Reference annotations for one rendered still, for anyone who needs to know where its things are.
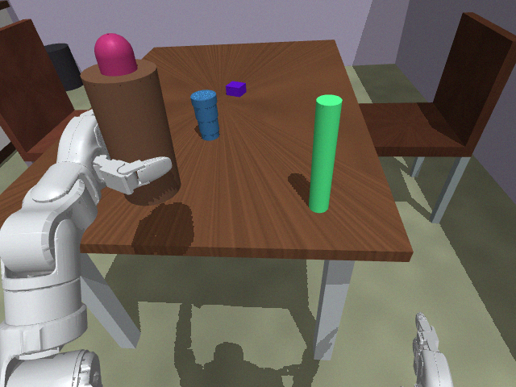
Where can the chair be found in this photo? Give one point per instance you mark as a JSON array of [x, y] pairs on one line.
[[479, 64], [34, 106]]

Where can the left robot arm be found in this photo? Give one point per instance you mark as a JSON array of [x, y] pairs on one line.
[[41, 269]]

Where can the right robot hand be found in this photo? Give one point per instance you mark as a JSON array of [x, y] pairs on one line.
[[430, 366]]

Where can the left robot hand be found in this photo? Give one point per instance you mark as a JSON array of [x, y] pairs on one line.
[[81, 142]]

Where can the table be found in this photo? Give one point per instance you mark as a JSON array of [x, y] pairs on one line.
[[246, 193]]

